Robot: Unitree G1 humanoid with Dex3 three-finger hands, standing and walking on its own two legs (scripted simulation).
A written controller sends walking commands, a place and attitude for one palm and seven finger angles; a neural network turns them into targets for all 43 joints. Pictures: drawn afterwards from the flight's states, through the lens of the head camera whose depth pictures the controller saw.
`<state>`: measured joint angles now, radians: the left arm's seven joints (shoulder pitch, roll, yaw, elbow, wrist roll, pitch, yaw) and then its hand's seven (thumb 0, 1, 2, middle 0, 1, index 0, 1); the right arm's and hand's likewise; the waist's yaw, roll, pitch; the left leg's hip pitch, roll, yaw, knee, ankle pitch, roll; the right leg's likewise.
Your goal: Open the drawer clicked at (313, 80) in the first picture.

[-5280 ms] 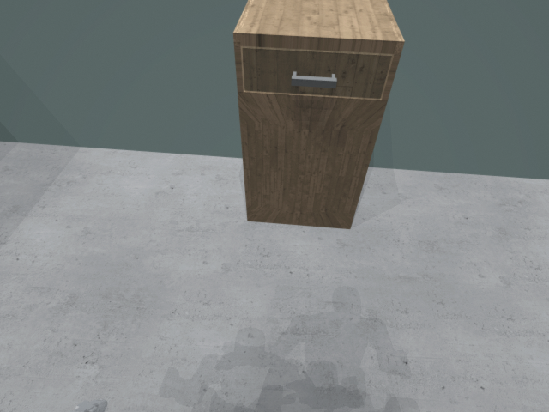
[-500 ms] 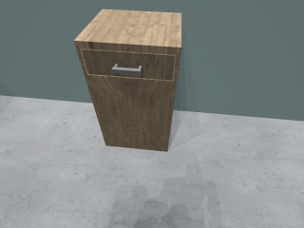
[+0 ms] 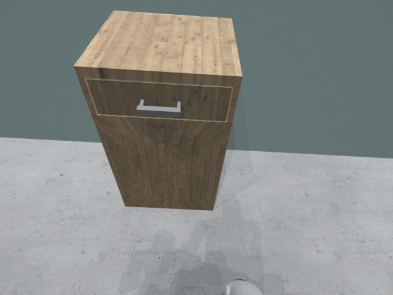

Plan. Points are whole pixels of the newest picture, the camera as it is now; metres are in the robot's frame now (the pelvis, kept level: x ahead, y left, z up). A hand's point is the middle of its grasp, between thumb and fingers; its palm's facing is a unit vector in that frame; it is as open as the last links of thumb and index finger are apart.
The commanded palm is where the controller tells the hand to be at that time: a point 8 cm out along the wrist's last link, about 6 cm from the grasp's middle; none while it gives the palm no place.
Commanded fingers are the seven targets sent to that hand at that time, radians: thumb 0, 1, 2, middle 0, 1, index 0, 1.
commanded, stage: take the last steps up to it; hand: left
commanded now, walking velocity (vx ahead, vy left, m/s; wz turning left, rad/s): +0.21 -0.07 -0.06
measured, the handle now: (159, 107) +0.66 +0.14 -0.02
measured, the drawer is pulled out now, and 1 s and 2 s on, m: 0.00 0.00 0.00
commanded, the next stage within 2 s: come to a stop and stand still in 0.08 s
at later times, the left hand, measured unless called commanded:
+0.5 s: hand (134, 267) +0.22 +0.16 -0.17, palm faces +0.03 -0.97 -0.25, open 7.3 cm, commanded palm none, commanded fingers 0.00 0.90 0.90 -0.20 -0.30 -0.20 -0.30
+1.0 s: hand out of the picture +0.12 +0.18 -0.18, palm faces -0.02 -0.98 -0.21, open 7.4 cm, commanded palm none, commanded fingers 0.00 0.90 0.90 -0.20 -0.30 -0.20 -0.30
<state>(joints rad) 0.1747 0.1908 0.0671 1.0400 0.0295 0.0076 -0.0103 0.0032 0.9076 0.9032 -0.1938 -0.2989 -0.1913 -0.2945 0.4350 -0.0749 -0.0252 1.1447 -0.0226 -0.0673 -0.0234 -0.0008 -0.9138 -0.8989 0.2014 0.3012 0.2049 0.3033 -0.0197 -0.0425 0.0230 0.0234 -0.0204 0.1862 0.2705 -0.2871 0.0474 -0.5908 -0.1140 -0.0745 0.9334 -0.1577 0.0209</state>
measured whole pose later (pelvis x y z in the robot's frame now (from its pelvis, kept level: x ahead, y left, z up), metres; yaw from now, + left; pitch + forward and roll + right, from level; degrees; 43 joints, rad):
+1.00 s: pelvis +0.10 -0.02 +0.00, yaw -3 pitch +0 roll +0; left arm 0.27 0.21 0.05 1.08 0.02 0.07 0.01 0.00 0.91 0.90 -0.20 -0.30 -0.19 -0.29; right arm 0.22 -0.16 -0.04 1.03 -0.03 0.02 -0.03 -0.01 -0.92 -0.90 0.20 0.30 0.21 0.30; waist -0.02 -0.01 0.02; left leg -0.26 0.05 0.08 0.39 -0.13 0.01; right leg -0.24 -0.04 -0.01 0.72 -0.46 0.03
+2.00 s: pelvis +0.13 -0.07 +0.00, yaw -3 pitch -1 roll +1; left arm 0.30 0.13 0.02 1.13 0.01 0.00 0.04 0.00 0.90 0.90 -0.20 -0.30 -0.20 -0.30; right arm 0.24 -0.16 -0.01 1.14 -0.02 0.01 -0.05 0.00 -0.92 -0.90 0.20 0.30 0.20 0.30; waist 0.01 0.00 0.03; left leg -0.18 0.08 0.02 0.43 -0.24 -0.08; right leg -0.05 0.02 -0.06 0.42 -0.36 -0.04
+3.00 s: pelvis +0.10 -0.02 -0.02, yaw -4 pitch +3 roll +1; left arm 0.50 0.25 -0.08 0.23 0.27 0.07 0.21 0.01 0.87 0.89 -0.21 -0.32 -0.20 -0.32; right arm 0.33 -0.20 0.00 0.87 0.03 -0.20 -0.09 0.01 -0.91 -0.90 0.20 0.30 0.21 0.30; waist 0.02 0.00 -0.02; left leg -0.39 -0.01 0.06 0.58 -0.25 0.02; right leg -0.28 -0.06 -0.02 0.64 -0.40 0.00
